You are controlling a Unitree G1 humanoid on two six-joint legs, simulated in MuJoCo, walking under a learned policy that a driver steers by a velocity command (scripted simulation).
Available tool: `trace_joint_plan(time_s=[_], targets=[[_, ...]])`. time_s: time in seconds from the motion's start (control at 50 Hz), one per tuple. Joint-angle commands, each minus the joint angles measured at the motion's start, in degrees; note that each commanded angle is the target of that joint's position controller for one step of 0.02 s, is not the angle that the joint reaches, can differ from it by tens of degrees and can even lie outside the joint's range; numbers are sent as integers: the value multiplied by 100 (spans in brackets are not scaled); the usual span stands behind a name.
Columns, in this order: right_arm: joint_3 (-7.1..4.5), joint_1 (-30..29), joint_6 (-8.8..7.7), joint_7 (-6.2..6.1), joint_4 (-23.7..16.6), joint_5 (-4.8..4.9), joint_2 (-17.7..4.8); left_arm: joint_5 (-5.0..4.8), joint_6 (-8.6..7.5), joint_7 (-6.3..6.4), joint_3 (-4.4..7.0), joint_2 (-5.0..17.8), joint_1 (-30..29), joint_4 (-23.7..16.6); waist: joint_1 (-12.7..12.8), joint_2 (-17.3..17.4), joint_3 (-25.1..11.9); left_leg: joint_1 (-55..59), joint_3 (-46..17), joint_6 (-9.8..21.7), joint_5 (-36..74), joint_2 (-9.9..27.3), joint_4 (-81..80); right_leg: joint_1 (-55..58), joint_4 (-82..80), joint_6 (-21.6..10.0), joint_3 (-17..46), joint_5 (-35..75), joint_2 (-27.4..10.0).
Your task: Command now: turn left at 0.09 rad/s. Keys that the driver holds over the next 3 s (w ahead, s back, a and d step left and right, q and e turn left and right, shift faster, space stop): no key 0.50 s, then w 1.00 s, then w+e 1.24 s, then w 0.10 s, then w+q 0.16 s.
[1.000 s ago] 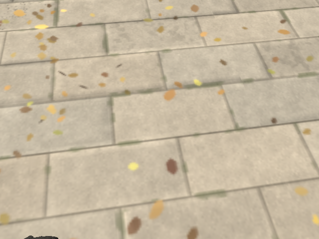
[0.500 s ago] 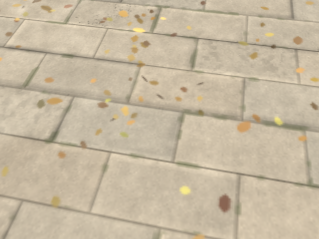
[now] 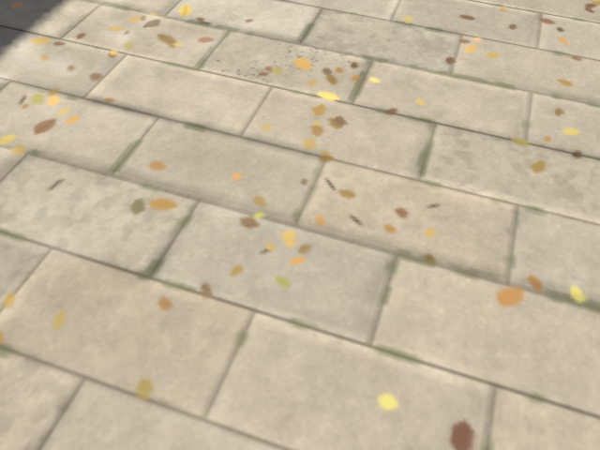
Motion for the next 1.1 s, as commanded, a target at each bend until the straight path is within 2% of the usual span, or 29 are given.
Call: trace_joint_plan(time_s=[0.02,0.04,0.06,0.1,0.16,0.3,0.5,0.52,0.56,0.58,0.62,0.66,0.7,0.72,0.74,0.76,0.78,0.8,0.82,0.84,0.86,0.88,0.9,0.94,0.98,1.02,1.06,1.1], targets=[[-224,397,-165,49,-114,-84,-809,62,-118,26,198,1070,132,-188,-314,-211,-521,-63,-854,212,894,785,-545,900,-417,-344,373,2254,-485],[-220,278,-179,49,-72,-95,-783,-15,-124,-8,194,905,24,-106,-248,-439,-532,184,-558,28,664,544,-566,495,-372,-500,296,1426,-355],[-231,-17,-161,33,-52,-86,-854,-3,-146,-37,132,646,-46,-113,-87,-268,-411,316,-491,-48,585,503,-446,254,-496,-475,285,1001,-265],[-231,-166,-69,-25,-30,-46,-748,46,-203,-33,77,529,-138,-39,-81,-268,-300,352,-503,-11,770,537,-402,107,-607,-353,251,904,-206],[-247,-52,0,-58,122,-51,-708,35,-257,-10,48,513,-51,126,-79,-117,-217,361,-503,4,782,537,-457,95,-603,-303,201,753,-156],[-277,64,-28,-101,561,-25,-696,23,-243,56,1,513,-30,430,-45,151,-90,357,-452,-97,835,522,-526,118,-642,-334,171,603,-80],[-263,168,-60,-153,1144,2,-720,15,-217,77,-48,425,16,837,-48,178,-41,413,-387,-137,889,525,-565,134,-696,-350,98,588,32],[-259,256,-55,-161,1233,11,-701,5,-204,85,-53,396,122,917,-49,179,-158,446,-320,-116,292,458,-574,163,-694,-372,24,26,109],[-305,317,-43,-184,1298,83,-810,-63,-180,118,-17,471,140,935,-77,166,126,52,-298,42,-1766,355,-509,-210,-555,-546,-4,-1731,223],[-307,328,-75,-189,1294,100,-820,-77,-204,130,-19,466,118,896,-86,182,382,-223,-426,140,-2405,421,-558,-463,-543,-639,92,-2309,186],[-305,460,-228,-165,1326,154,-802,-118,-347,114,-33,408,158,859,-116,258,647,-360,-770,325,-2701,650,-655,-756,-417,-765,256,-2454,95],[-345,755,-383,-112,1429,191,-891,-137,-513,55,-39,326,88,812,-218,470,575,6,-1348,570,-2698,1008,-867,-1052,3,-764,171,-1968,143],[-399,1007,-457,-58,1519,196,-1076,-164,-645,-28,-73,131,-20,726,-239,1003,445,401,-2371,949,-2846,1619,-1453,-1268,706,-719,-214,-1190,351],[-401,965,-468,-45,1492,193,-1100,-181,-686,-58,-72,142,-22,709,-192,1082,480,321,-2661,1075,-2746,1804,-1628,-1180,771,-790,-227,-1056,339],[-392,817,-473,-35,1425,195,-1101,-186,-717,-83,-71,151,77,733,-82,1059,516,83,-2644,1076,-2552,1815,-1624,-884,596,-891,-212,-1055,320],[-378,505,-470,-21,1318,214,-1090,-201,-741,-103,-72,138,401,849,144,1056,523,-273,-2345,955,-2159,1675,-1445,-306,127,-989,-207,-948,306],[-336,-17,-468,-11,1120,234,-963,-204,-762,-116,-28,255,981,1084,464,845,480,-737,-1715,686,-1472,1324,-1034,456,-373,-1067,-40,-697,231],[-256,-469,-532,3,890,231,-685,-193,-787,-112,87,627,1655,1337,705,26,385,-1501,-682,262,-345,668,235,1352,-840,-1258,919,-679,-243],[-229,-572,-673,21,688,158,-555,-200,-780,-132,273,1232,2373,1546,825,-1328,111,-2718,196,-135,-111,53,1980,2692,-1388,-1699,2598,220,-1209],[-279,-447,-746,39,749,153,-759,-95,-777,-157,176,915,2412,1519,760,-1162,87,-3608,-53,-209,-1603,104,3134,3096,-1388,-1954,3229,1121,-1732],[-278,-238,-772,89,818,251,-748,-29,-793,-172,83,601,2238,1456,534,-627,177,-3995,-321,-95,-1553,383,3821,3152,-1254,-1929,2940,1493,-1750],[-248,-205,-769,126,849,313,-651,-9,-793,-185,48,496,2087,1373,425,-413,194,-4263,-279,-13,-1226,573,4104,3175,-1271,-1840,2526,1696,-1638],[-243,-368,-767,154,797,303,-620,-46,-766,-196,8,446,1982,1348,373,-234,378,-4486,-174,20,-903,755,4019,3051,-1389,-1710,2110,2010,-1569],[-227,-599,-737,208,686,222,-489,-41,-669,-161,-90,227,1891,1302,285,-277,420,-4055,34,-39,-351,940,3469,2496,-1686,-1452,1418,2346,-1256],[-141,-934,-697,274,521,173,-286,-24,-603,-71,-115,286,1584,1131,232,-314,530,-3205,315,-224,387,813,2393,1534,-2025,-1374,822,2216,-879],[-46,-1436,-667,292,318,150,-124,-11,-618,13,-69,547,1556,1062,296,-374,631,-2087,517,-303,1168,575,1215,639,-2378,-1310,437,1944,-641],[-75,-1617,-625,284,193,191,-334,-85,-670,40,4,753,1776,1145,255,-503,687,-1599,452,-240,1528,485,685,623,-2600,-1311,448,1846,-822],[-139,-1619,-610,282,135,217,-576,-149,-681,37,40,739,1800,1182,117,-492,675,-1491,319,-71,1624,463,271,1095,-2414,-1211,376,2368,-993]])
